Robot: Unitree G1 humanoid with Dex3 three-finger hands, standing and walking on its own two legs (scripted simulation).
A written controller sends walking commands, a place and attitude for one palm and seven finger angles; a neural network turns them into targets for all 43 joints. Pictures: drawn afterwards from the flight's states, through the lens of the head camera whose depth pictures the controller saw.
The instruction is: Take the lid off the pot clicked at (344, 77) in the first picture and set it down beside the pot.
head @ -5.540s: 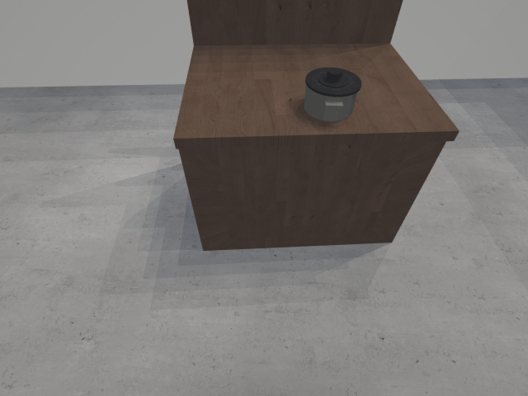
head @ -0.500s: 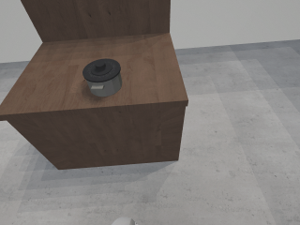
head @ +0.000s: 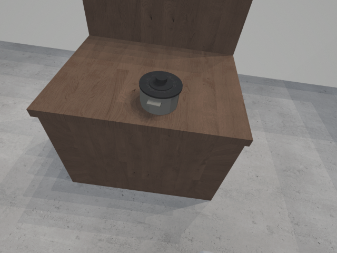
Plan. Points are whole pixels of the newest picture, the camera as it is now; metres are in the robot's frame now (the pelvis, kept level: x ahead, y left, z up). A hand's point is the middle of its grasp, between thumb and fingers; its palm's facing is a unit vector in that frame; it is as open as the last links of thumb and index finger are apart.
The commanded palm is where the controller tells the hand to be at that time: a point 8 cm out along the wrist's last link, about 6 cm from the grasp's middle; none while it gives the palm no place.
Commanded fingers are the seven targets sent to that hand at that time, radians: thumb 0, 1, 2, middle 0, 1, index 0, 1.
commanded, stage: take the last steps up to it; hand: left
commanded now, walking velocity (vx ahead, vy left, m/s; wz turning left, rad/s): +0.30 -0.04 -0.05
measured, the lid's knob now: (161, 78) +0.72 +0.10 +0.01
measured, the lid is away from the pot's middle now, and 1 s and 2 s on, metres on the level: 0.00 0.00 0.00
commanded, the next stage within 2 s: come to a stop and stand still in 0.46 s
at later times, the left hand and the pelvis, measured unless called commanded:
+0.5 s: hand (125, 206) +0.28 +0.15 -0.18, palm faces -0.03 -0.98 -0.19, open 7.4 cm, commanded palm none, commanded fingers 0.00 0.90 0.90 -0.20 -0.30 -0.20 -0.30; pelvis +0.17 -0.02 -0.02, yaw -2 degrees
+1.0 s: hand (114, 211) +0.26 +0.18 -0.18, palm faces -0.02 -0.97 -0.23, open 7.4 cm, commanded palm none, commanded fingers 0.00 0.90 0.90 -0.20 -0.30 -0.20 -0.30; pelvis +0.23 +0.00 -0.01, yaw -6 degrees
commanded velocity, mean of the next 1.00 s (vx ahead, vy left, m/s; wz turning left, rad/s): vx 0.01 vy -0.05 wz -0.03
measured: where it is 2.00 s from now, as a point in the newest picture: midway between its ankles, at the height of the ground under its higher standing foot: outside the picture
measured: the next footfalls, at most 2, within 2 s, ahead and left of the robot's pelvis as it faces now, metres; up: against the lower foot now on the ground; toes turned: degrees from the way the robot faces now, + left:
right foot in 0.38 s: +0.26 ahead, -0.10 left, +0.00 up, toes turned -6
left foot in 0.74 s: +0.35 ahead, +0.13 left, +0.00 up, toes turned -1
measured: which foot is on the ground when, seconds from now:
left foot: down 0.00-0.40, up 0.42-0.72, down 0.74-1.00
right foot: up 0.00-0.36, down 0.38-0.84, up 0.86-1.00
